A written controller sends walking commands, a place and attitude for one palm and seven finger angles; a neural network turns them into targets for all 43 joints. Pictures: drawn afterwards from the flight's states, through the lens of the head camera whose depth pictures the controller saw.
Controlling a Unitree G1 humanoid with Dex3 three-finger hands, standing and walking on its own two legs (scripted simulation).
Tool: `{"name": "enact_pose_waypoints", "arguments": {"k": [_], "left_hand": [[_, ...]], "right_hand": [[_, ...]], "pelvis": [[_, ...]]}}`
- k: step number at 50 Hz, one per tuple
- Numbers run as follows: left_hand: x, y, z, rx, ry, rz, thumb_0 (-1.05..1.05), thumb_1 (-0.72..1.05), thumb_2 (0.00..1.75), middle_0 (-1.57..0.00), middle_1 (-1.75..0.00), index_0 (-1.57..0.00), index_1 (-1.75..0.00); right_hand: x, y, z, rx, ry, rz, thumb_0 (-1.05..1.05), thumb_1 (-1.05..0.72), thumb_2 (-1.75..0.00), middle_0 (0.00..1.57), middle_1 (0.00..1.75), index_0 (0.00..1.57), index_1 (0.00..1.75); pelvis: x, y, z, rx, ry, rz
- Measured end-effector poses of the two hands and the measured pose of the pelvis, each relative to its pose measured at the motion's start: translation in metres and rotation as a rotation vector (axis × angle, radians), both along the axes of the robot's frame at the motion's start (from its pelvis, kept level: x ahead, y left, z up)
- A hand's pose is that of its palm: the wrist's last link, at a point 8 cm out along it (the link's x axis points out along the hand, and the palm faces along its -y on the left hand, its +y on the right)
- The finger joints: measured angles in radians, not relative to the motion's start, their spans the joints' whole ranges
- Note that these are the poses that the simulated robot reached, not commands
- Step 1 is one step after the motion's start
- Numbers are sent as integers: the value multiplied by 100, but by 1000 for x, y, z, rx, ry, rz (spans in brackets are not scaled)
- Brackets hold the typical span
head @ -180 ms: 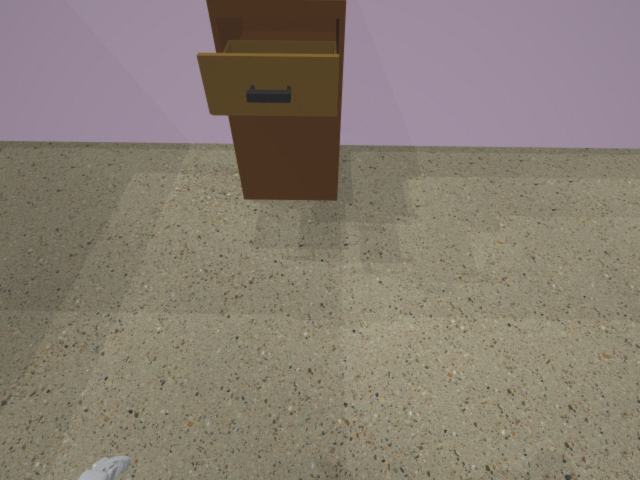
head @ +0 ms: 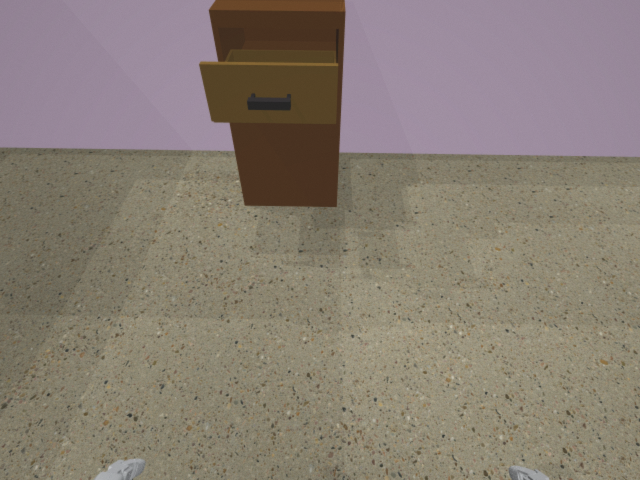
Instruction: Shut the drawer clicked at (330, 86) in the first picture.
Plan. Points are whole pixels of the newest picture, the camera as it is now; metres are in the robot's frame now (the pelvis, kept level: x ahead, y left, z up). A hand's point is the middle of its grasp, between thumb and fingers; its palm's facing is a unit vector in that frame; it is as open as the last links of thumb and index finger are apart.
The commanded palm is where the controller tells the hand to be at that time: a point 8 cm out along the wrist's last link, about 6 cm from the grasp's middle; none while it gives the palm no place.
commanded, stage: stand and wait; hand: left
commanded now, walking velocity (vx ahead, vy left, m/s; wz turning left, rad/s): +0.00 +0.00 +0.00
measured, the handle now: (270, 100) +1.12 +0.22 -0.07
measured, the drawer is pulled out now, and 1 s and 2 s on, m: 0.29 0.29 0.29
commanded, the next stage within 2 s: look at it before walking up in 0.64 s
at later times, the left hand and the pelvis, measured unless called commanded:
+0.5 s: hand out of the picture +0.05 +0.24 -0.15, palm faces -0.03 -0.94 -0.34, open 7.4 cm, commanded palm none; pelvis -0.01 -0.01 +0.00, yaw +0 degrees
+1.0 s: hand out of the picture +0.06 +0.24 -0.15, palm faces -0.04 -0.94 -0.33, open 7.4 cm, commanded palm none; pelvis -0.01 -0.01 +0.01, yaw -1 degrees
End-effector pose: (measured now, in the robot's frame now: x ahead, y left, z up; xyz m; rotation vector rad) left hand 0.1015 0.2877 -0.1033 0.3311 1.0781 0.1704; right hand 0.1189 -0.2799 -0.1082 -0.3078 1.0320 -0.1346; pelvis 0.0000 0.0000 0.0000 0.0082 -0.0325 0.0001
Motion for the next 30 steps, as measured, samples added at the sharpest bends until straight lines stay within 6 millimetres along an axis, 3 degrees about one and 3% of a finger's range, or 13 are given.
{"name": "enact_pose_waypoints", "arguments": {"k": [17, 23, 30], "left_hand": [[-50, -8, -12, -12, 130, 41, 0, 90, 89, -20, -30, -21, -30], [-55, -7, -12, -7, 144, 44, 0, 90, 89, -20, -30, -21, -30], [-51, -7, -10, -7, 132, 39, 0, 90, 89, -20, -30, -21, -30]], "right_hand": [[-62, -19, -10, -16, 165, -57, 1, -91, -90, 20, 30, 21, 30], [-77, -21, -11, -17, 197, -74, 1, -91, -90, 20, 30, 21, 30], [-81, -19, -11, -11, 198, -80, 1, -91, -90, 20, 30, 20, 30]], "pelvis": [[-11, -10, 4, -4, -2, -2], [-14, -11, 4, -5, -3, -4], [-16, -10, 5, -5, -4, -7]]}}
